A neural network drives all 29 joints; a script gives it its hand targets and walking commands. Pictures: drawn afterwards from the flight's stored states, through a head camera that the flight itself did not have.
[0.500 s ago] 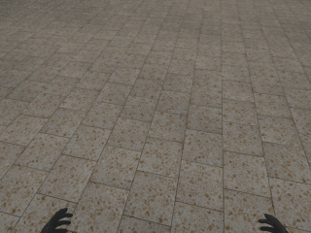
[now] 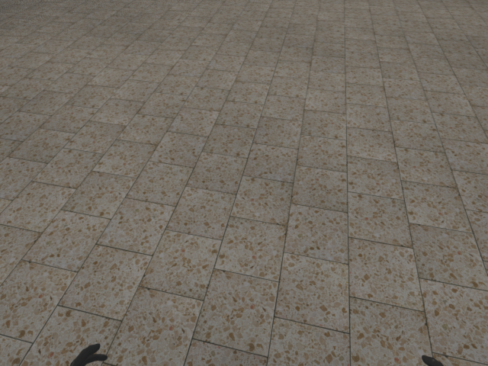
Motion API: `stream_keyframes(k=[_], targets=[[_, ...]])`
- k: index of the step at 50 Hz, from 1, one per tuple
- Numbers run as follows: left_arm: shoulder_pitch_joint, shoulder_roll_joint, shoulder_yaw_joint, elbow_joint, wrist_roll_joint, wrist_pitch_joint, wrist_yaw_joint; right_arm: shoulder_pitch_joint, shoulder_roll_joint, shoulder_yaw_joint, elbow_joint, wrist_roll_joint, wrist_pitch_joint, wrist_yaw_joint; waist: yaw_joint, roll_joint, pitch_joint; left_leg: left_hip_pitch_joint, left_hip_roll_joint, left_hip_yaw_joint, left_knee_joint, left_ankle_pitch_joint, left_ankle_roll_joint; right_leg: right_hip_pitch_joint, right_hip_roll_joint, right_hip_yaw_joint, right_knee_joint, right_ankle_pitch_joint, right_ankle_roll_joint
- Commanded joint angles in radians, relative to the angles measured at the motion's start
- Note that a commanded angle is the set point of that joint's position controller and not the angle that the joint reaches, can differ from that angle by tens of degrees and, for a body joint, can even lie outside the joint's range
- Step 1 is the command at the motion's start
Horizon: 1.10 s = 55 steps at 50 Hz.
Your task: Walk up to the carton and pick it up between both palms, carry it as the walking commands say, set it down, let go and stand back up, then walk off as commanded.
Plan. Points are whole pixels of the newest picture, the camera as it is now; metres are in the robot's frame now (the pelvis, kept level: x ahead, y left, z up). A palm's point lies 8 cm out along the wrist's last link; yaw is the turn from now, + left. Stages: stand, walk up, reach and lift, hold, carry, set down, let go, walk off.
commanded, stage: stand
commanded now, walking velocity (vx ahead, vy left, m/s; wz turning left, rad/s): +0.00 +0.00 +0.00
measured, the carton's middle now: out of the picture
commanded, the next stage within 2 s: walk up in 0.02 s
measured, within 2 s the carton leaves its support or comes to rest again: neither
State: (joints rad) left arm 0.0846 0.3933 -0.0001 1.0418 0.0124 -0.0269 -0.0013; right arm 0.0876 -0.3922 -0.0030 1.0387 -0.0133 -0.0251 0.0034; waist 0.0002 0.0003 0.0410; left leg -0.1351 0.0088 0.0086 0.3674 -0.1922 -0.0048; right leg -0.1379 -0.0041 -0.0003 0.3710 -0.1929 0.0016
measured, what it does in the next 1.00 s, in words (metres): steps to the right, turning right: right foot, then left foot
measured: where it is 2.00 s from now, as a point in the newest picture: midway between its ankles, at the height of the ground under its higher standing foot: outside the picture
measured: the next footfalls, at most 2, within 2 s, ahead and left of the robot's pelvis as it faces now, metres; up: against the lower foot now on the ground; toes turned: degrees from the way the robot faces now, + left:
right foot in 0.50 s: +0.04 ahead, -0.23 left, +0.00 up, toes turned -23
left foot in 0.70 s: +0.11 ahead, -0.02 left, +0.00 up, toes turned -32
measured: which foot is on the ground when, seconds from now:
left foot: down 0.00-0.50, up 0.52-0.68, down 0.70-1.00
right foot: down 0.00-0.24, up 0.26-0.48, down 0.50-0.72, up 0.74-1.00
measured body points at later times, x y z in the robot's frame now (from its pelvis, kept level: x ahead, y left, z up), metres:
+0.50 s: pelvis -0.01 -0.05 -0.03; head +0.01 -0.07 +0.42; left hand +0.24 +0.24 -0.08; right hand +0.04 -0.45 -0.09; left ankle +0.01 +0.12 -0.74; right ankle +0.01 -0.21 -0.75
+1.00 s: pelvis -0.01 -0.14 -0.01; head +0.02 -0.15 +0.43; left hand +0.38 -0.16 -0.06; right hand -0.31 -0.41 -0.06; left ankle +0.07 +0.00 -0.75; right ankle -0.11 -0.29 -0.74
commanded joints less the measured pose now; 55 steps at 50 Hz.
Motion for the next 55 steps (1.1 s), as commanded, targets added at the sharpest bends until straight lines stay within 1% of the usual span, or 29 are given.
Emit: stream_keyframes(k=[1, 10, 11, 12, 13, 14, 15, 17, 22, 24, 25, 26, 27, 29, 34, 35, 36, 37, 38, 40, 42, 46, 48, 50, 51, 52, 53, 54, 55], targets=[[-0.044, 0.173, 0.031, -0.040, -0.001, -0.009, 0.005, -0.045, -0.170, -0.031, -0.041, 0.000, -0.009, -0.005, 0.001, 0.000, -0.053, 0.004, 0.114, -0.098, -0.070, 0.071, 0.034, -0.001, -0.117, 0.098, -0.070, 0.082, -0.034], [-0.042, 0.174, 0.031, -0.032, -0.001, -0.007, 0.006, -0.042, -0.172, -0.031, -0.033, 0.001, -0.007, -0.006, 0.001, 0.000, -0.054, 0.012, 0.116, -0.097, -0.076, 0.085, 0.033, 0.004, -0.119, 0.097, -0.078, 0.095, -0.032], [-0.053, 0.244, 0.077, -0.209, 0.058, 0.041, -0.054, -0.061, -0.312, -0.129, -0.112, 0.016, -0.012, -0.015, -0.047, -0.026, -0.022, 0.142, 0.105, -0.042, 0.110, 0.073, 0.094, -0.328, -0.068, 0.212, 0.031, 0.242, -0.085], [-0.094, 0.219, 0.081, -0.262, 0.050, 0.050, -0.070, 0.024, -0.314, -0.135, -0.125, 0.014, -0.009, -0.027, -0.080, 0.029, -0.083, 0.176, 0.196, -0.123, 0.093, 0.105, 0.144, -0.400, -0.044, 0.153, 0.141, 0.190, -0.070], [-0.096, 0.176, 0.078, -0.322, 0.048, 0.059, -0.080, 0.037, -0.335, -0.149, -0.149, 0.004, -0.006, -0.033, -0.084, 0.177, -0.119, 0.158, 0.380, -0.216, -0.040, 0.163, 0.233, -0.460, -0.002, 0.067, 0.364, -0.062, -0.039], [-0.086, 0.172, 0.085, -0.355, 0.056, 0.070, -0.092, 0.007, -0.335, -0.154, -0.189, -0.004, -0.010, -0.036, -0.070, 0.142, -0.130, 0.093, 0.508, -0.209, -0.097, 0.191, 0.299, -0.491, -0.078, 0.084, 0.533, -0.185, -0.005], [-0.033, 0.193, 0.094, -0.373, 0.052, 0.075, -0.103, -0.035, -0.326, -0.152, -0.225, -0.002, -0.016, -0.044, -0.034, 0.097, -0.123, 0.046, 0.527, -0.160, -0.077, 0.207, 0.299, -0.485, -0.131, 0.119, 0.611, -0.195, 0.002], [0.035, 0.217, 0.102, -0.390, 0.037, 0.075, -0.130, -0.058, -0.316, -0.152, -0.254, -0.006, -0.027, -0.047, 0.001, 0.085, -0.083, 0.009, 0.458, -0.029, -0.035, 0.182, 0.250, -0.470, -0.174, 0.122, 0.546, -0.155, 0.004], [0.054, 0.235, 0.132, -0.430, 0.048, 0.064, -0.162, 0.009, -0.340, -0.166, -0.286, 0.001, -0.030, -0.010, -0.016, 0.130, -0.117, -0.054, 0.362, 0.184, 0.083, 0.153, 0.195, -0.316, -0.095, -0.054, 0.332, -0.075, -0.006], [0.125, 0.255, 0.147, -0.423, 0.055, 0.054, -0.157, -0.008, -0.332, -0.156, -0.289, 0.006, -0.020, -0.002, 0.035, 0.110, -0.136, -0.148, 0.294, 0.245, 0.201, 0.029, 0.138, -0.169, -0.043, -0.093, 0.210, 0.003, -0.034], [0.199, 0.297, 0.162, -0.404, 0.063, 0.047, -0.148, -0.016, -0.295, -0.141, -0.293, 0.004, -0.013, 0.000, 0.078, -0.001, -0.152, -0.247, 0.208, 0.268, 0.382, -0.069, 0.095, -0.056, -0.022, 0.009, 0.145, -0.017, -0.090], [0.223, 0.417, 0.183, -0.430, 0.069, 0.045, -0.134, -0.032, -0.236, -0.114, -0.323, 0.016, -0.010, 0.000, 0.113, -0.307, -0.114, -0.495, 0.035, 0.271, 0.549, -0.369, 0.015, -0.008, -0.190, 0.411, -0.055, 0.009, -0.217], [0.200, 0.430, 0.189, -0.447, 0.064, 0.057, -0.132, -0.034, -0.243, -0.108, -0.321, 0.029, -0.005, -0.009, 0.095, -0.302, -0.126, -0.567, 0.015, 0.080, 0.615, -0.462, -0.020, 0.041, -0.217, 0.582, -0.115, -0.003, -0.288], [0.092, 0.363, 0.176, -0.485, 0.046, 0.071, -0.127, 0.070, -0.298, -0.123, -0.270, 0.035, -0.017, -0.021, 0.029, -0.199, -0.145, -0.485, 0.064, 0.016, 0.531, -0.335, -0.028, 0.008, -0.153, 0.448, -0.049, -0.053, -0.256], [-0.014, 0.291, 0.134, -0.548, 0.050, 0.069, -0.146, 0.224, -0.274, -0.128, -0.225, 0.011, -0.040, -0.042, -0.029, -0.211, -0.174, -0.097, -0.020, 0.034, 0.240, -0.173, 0.023, -0.300, -0.068, 0.393, -0.081, -0.121, -0.169], [-0.038, 0.277, 0.123, -0.556, 0.044, 0.068, -0.146, 0.261, -0.284, -0.134, -0.225, 0.003, -0.049, -0.048, -0.060, -0.181, -0.170, 0.089, -0.006, 0.019, 0.109, -0.088, 0.051, -0.456, -0.029, 0.338, -0.062, -0.133, -0.103], [-0.062, 0.216, 0.107, -0.572, 0.035, 0.067, -0.146, 0.309, -0.351, -0.151, -0.234, -0.015, -0.055, -0.054, -0.095, 0.001, -0.165, 0.187, 0.150, -0.193, -0.112, -0.282, 0.098, -0.614, 0.088, 0.218, 0.079, -0.167, 0.000], [0.002, 0.191, 0.118, -0.549, 0.047, 0.071, -0.143, 0.229, -0.446, -0.169, -0.261, -0.021, -0.054, -0.057, -0.057, 0.243, -0.095, 0.048, 0.481, -0.425, -0.270, -0.478, 0.179, -0.676, 0.076, 0.110, 0.384, -0.148, 0.024], [0.016, 0.276, 0.142, -0.519, 0.064, 0.067, -0.142, 0.113, -0.430, -0.154, -0.291, -0.009, -0.066, -0.055, -0.020, 0.116, -0.043, -0.052, 0.547, -0.390, -0.261, -0.353, 0.227, -0.627, -0.019, 0.119, 0.524, -0.159, 0.036], [0.045, 0.285, 0.143, -0.497, 0.045, 0.056, -0.164, 0.078, -0.362, -0.138, -0.292, 0.001, -0.092, -0.055, 0.020, 0.065, -0.030, -0.052, 0.442, -0.137, -0.174, -0.124, 0.180, -0.531, -0.098, 0.140, 0.580, -0.053, 0.035], [0.025, 0.248, 0.129, -0.489, 0.032, 0.047, -0.185, 0.124, -0.341, -0.145, -0.273, -0.002, -0.093, -0.052, -0.002, 0.102, -0.025, -0.036, 0.371, 0.050, -0.111, 0.017, 0.151, -0.472, -0.092, 0.079, 0.504, -0.011, 0.028], [-0.113, 0.209, 0.117, -0.533, 0.020, 0.047, -0.204, 0.236, -0.393, -0.165, -0.257, -0.003, -0.075, -0.029, -0.077, 0.144, -0.038, 0.014, 0.361, 0.204, -0.023, 0.225, 0.140, -0.388, -0.060, -0.041, 0.309, -0.059, 0.009], [-0.112, 0.212, 0.121, -0.518, 0.011, 0.046, -0.200, 0.238, -0.410, -0.164, -0.255, 0.001, -0.066, -0.023, -0.072, 0.180, -0.058, 0.012, 0.361, 0.237, 0.028, 0.264, 0.133, -0.312, -0.030, -0.085, 0.234, -0.087, -0.008], [-0.050, 0.237, 0.133, -0.491, 0.009, 0.042, -0.186, 0.222, -0.415, -0.158, -0.252, 0.010, -0.062, -0.020, -0.024, 0.189, -0.101, -0.025, 0.346, 0.269, 0.169, 0.336, 0.124, -0.174, 0.011, -0.114, 0.165, -0.109, -0.036], [0.052, 0.274, 0.149, -0.460, 0.011, 0.039, -0.176, 0.197, -0.400, -0.149, -0.254, 0.015, -0.061, -0.019, 0.049, 0.128, -0.149, -0.127, 0.300, 0.308, 0.359, 0.314, 0.097, 0.007, 0.016, -0.082, 0.091, -0.072, -0.080], [0.197, 0.383, 0.183, -0.425, 0.022, 0.037, -0.158, 0.172, -0.340, -0.123, -0.276, 0.018, -0.064, -0.021, 0.150, -0.065, -0.202, -0.374, 0.193, 0.338, 0.661, 0.179, 0.026, 0.224, -0.061, 0.122, 0.032, -0.088, -0.180], [0.203, 0.471, 0.197, -0.437, 0.021, 0.045, -0.139, 0.132, -0.284, -0.095, -0.305, 0.033, -0.069, -0.024, 0.154, -0.317, -0.180, -0.692, 0.062, 0.236, 0.768, -0.445, -0.010, 0.316, -0.233, 0.481, -0.036, 0.065, -0.308], [0.183, 0.414, 0.195, -0.448, -0.002, 0.059, -0.134, 0.128, -0.301, -0.090, -0.298, 0.037, -0.066, -0.026, 0.118, -0.192, -0.174, -0.615, 0.157, 0.054, 0.737, -0.404, -0.013, 0.252, -0.238, 0.455, -0.037, 0.139, -0.324], [0.095, 0.381, 0.190, -0.461, -0.005, 0.063, -0.131, 0.166, -0.342, -0.108, -0.269, 0.034, -0.064, -0.018, 0.053, -0.126, -0.142, -0.546, 0.165, 0.049, 0.662, -0.336, -0.022, 0.158, -0.209, 0.377, -0.019, 0.102, -0.298]])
